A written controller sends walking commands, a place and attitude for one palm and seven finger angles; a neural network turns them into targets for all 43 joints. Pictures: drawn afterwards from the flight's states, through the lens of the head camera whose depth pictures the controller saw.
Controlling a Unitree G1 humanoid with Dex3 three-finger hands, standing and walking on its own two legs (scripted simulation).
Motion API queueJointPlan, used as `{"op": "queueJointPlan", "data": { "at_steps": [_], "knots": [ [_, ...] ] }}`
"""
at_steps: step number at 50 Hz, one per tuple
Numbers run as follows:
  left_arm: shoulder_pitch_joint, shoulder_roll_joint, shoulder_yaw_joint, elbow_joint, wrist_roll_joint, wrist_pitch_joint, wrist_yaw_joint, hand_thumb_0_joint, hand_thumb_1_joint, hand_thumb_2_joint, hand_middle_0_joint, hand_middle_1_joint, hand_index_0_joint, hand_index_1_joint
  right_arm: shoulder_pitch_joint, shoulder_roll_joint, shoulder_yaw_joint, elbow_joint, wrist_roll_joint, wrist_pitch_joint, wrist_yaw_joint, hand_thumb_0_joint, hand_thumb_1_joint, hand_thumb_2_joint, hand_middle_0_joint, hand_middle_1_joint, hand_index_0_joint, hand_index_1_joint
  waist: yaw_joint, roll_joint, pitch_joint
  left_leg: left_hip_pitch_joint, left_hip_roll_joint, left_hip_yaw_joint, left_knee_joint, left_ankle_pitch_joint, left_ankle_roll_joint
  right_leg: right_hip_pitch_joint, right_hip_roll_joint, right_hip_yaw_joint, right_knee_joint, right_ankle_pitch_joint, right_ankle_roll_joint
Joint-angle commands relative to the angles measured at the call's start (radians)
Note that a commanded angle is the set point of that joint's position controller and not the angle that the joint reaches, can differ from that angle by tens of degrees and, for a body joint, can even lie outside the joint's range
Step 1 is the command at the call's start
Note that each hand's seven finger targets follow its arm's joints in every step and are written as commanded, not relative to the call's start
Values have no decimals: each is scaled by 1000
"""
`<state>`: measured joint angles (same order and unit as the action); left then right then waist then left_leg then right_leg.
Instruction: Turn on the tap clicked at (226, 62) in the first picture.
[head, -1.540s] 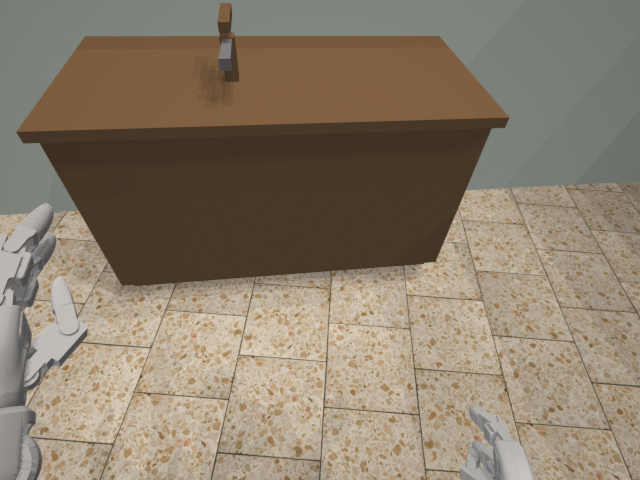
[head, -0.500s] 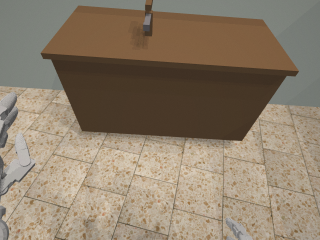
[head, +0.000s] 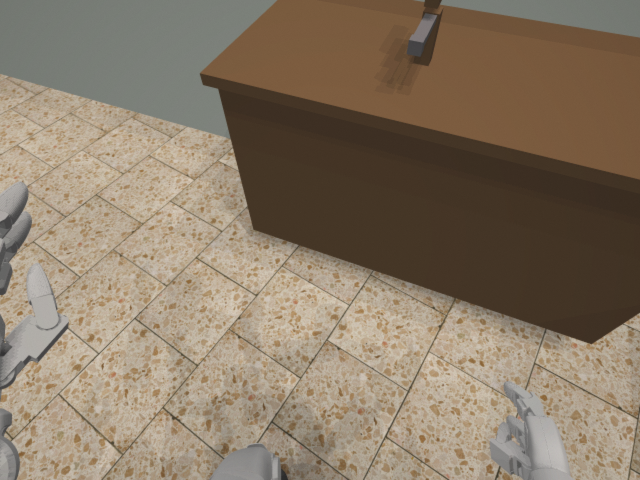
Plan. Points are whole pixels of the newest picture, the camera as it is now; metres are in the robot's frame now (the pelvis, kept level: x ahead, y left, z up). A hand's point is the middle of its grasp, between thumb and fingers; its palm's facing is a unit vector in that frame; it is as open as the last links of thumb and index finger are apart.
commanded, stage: turn to face it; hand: left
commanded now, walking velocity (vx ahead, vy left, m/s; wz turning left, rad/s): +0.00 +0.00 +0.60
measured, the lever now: (416, 45) +0.86 -0.13 +0.08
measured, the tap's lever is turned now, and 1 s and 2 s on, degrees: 0 0 0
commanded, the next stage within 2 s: take the last steps up to it in 1.50 s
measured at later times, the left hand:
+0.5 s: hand (61, 293) +0.24 +0.24 +0.18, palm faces +0.47 -0.80 -0.36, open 7.4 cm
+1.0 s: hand (230, 304) +0.24 +0.09 +0.17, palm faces +0.15 -0.89 -0.43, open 7.4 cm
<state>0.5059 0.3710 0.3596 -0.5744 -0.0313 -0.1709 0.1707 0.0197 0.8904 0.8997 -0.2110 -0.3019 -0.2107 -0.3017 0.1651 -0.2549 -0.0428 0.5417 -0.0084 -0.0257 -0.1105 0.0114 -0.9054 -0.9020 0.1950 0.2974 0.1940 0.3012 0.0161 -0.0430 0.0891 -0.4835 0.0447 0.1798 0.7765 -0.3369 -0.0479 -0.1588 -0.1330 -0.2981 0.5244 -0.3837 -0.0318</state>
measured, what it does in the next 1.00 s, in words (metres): steps on the spot, turning right: left foot, then right foot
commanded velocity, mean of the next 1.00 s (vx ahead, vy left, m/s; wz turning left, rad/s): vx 0.00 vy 0.00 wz -0.54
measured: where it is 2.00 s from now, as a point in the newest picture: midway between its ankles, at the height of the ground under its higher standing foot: outside the picture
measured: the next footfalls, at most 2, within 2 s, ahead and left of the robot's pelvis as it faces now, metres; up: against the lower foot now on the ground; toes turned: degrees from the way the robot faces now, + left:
left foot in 0.08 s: +0.10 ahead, +0.10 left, +0.00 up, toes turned +12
right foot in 0.56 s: +0.08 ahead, -0.13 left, +0.00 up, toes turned -10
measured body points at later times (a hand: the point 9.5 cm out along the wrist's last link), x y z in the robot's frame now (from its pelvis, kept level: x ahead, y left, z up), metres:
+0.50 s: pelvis +0.02 -0.02 +0.00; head +0.02 -0.02 +0.45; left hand +0.21 +0.28 +0.20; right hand +0.21 -0.21 -0.08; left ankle +0.06 +0.10 -0.74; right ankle +0.05 -0.13 -0.71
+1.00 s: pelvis -0.04 -0.07 +0.00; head -0.03 -0.09 +0.45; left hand +0.22 +0.14 +0.20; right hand +0.03 -0.36 -0.10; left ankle -0.01 +0.08 -0.71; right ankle +0.04 -0.12 -0.74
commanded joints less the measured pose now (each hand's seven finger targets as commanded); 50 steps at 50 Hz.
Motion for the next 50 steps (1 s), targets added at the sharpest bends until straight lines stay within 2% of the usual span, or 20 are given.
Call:
{"op": "queueJointPlan", "data": {
  "at_steps": [1, 2, 3, 4, 5, 6, 8, 11, 13, 16, 19, 26, 27, 29, 30, 31, 33, 35, 45, 50],
  "knots": [
    [-10, 177, 151, -180, -10, -43, 48, 0, 900, 900, -200, -300, -200, -300, -22, -12, -7, -167, 8, -36, 2, 0, -900, -900, 200, 300, 200, 300, -7, -156, -287, 139, -95, 98, -220, 71, 20, 188, -200, 95, 120, 1103, -7],
    [-31, 174, 139, -182, -13, -42, 48, 0, 900, 900, -200, -300, -200, -300, -10, -14, -11, -168, 11, -32, 0, 0, -900, -900, 200, 300, 200, 300, -36, -127, -312, 267, -105, 89, -298, 148, 30, 115, -192, 84, 229, 1066, 22],
    [-37, 158, 113, -185, -22, -43, 45, 0, 900, 900, -200, -300, -200, -300, 5, -23, -11, -163, 13, -33, -1, 0, -900, -900, 200, 300, 200, 300, -73, -19, -341, 437, -24, -12, -354, 381, 67, -28, -149, 70, 424, 820, 65],
    [-43, 167, 120, -238, -30, -63, 42, 0, 900, 900, -200, -300, -200, -300, -8, -52, -14, -168, 8, -43, 8, 0, -900, -900, 200, 300, 200, 300, -46, 210, -365, 611, 254, -393, -342, 951, 218, -296, 19, 104, 657, 90, 123],
    [-53, 190, 135, -226, -10, -81, 36, 0, 900, 900, -200, -300, -200, -300, 18, -55, -5, -159, 10, -59, 32, 0, -900, -900, 200, 300, 200, 300, -29, 267, -353, 652, 419, -631, -339, 1261, 338, -445, 82, 239, 777, -342, 100],
    [-89, 204, 132, -175, 8, -79, 23, 0, 900, 900, -200, -300, -200, -300, 5, -65, -6, -130, 14, -69, 56, 0, -900, -900, 200, 300, 200, 300, -41, 132, -283, 590, 407, -547, -356, 1073, 321, -478, 72, 310, 813, -278, 76],
    [-101, 246, 164, -267, 10, -79, 25, 0, 900, 900, -200, -300, -200, -300, -20, -74, -16, -117, 11, -71, 52, 0, -900, -900, 200, 300, 200, 300, -21, 137, -306, 499, 326, -373, -361, 804, 247, -425, 41, 304, 757, -152, 74],
    [-46, 177, 118, -326, 1, -71, 13, 0, 900, 900, -200, -300, -200, -300, -32, -51, 3, -106, 9, -85, 64, 0, -900, -900, 200, 300, 200, 300, -9, 229, -247, 333, 220, -176, -432, 549, 174, -318, 61, 257, 567, -2, 77],
    [-75, 172, 112, -349, -1, -72, 6, 0, 900, 900, -200, -300, -200, -300, -37, -51, 13, -108, 3, -104, 64, 0, -900, -900, 200, 300, 200, 300, -11, 306, -223, 286, 202, -103, -484, 421, 133, -254, 85, 213, 449, 47, 80],
    [-123, 127, 72, -244, 6, -69, 3, 0, 900, 900, -200, -300, -200, -300, -16, -53, 13, -91, 1, -128, 59, 0, -900, -900, 200, 300, 200, 300, -21, 333, -183, 271, 265, -117, -516, 334, 131, -228, 103, 191, 341, 24, 88],
    [-180, 107, 49, -111, 12, -56, -5, 0, 900, 900, -200, -300, -200, -300, -3, -61, 8, -78, 3, -137, 54, 0, -900, -900, 200, 300, 200, 300, -21, 281, -147, 290, 316, -121, -495, 338, 131, -239, 112, 188, 258, -17, 96],
    [-239, 120, 30, -86, 17, -46, -18, 0, 900, 900, -200, -300, -200, -300, -27, -70, 4, -114, 13, -123, 73, 0, -900, -900, 200, 300, 200, 300, 0, 211, -167, 251, 297, -60, -311, 219, 80, -60, 123, 186, -41, 135, 81],
    [-236, 142, 44, -110, 20, -49, -18, 0, 900, 900, -200, -300, -200, -300, -22, -64, 3, -122, 19, -118, 79, 0, -900, -900, 200, 300, 200, 300, -1, 128, -187, 223, 255, -37, -211, 152, 57, -16, 82, 240, -101, 228, 58],
    [-210, 221, 106, -170, 17, -63, 1, 0, 900, 900, -200, -300, -200, -300, -66, -16, 24, -166, 17, -106, 76, 0, -900, -900, 200, 300, 200, 300, 15, -168, -224, -18, 43, -38, 126, -268, -11, 82, -183, 660, -157, 743, -94],
    [-183, 222, 138, -160, 1, -56, 10, 0, 900, 900, -200, -300, -200, -300, -64, -24, 20, -157, 16, -101, 71, 0, -900, -900, 200, 300, 200, 300, 26, -177, -246, -27, 31, -130, 257, -250, -19, 32, -211, 695, -176, 691, -123],
    [-137, 212, 135, -172, -10, -57, 7, 0, 900, 900, -200, -300, -200, -300, -47, -43, 2, -153, 22, -90, 78, 0, -900, -900, 200, 300, 200, 300, 15, -167, -251, -40, 33, -175, 327, -197, -23, 28, -186, 701, -189, 590, -106],
    [-31, 226, 192, -179, -19, -72, 11, 0, 900, 900, -200, -300, -200, -300, -56, -20, 21, -150, 17, -54, 79, 0, -900, -900, 200, 300, 200, 300, 4, -24, -273, -110, 41, -206, 381, -108, -39, 92, -140, 649, -137, 560, -131],
    [-3, 211, 189, -174, -23, -88, 10, 0, 900, 900, -200, -300, -200, -300, -41, -16, 24, -141, 14, -27, 76, 0, -900, -900, 200, 300, 200, 300, -11, 20, -274, -109, 33, -194, 346, -55, -44, 99, -104, 575, -148, 561, -125],
    [-30, 165, 123, -38, -32, -89, 0, 0, 900, 900, -200, -300, -200, -300, -34, -77, -4, -141, 24, 1, 66, 0, -900, -900, 200, 300, 200, 300, 16, -73, -252, 25, -20, -174, 24, -97, -11, 28, -36, 706, -291, 184, -42],
    [-109, 178, 96, -107, -16, -83, -2, 0, 900, 900, -200, -300, -200, -300, -37, -83, -5, -157, 20, 24, 76, 0, -900, -900, 200, 300, 200, 300, 22, -81, -240, 163, -46, -153, -147, -150, 19, -71, -23, 752, -342, 12, -48]
  ]
}}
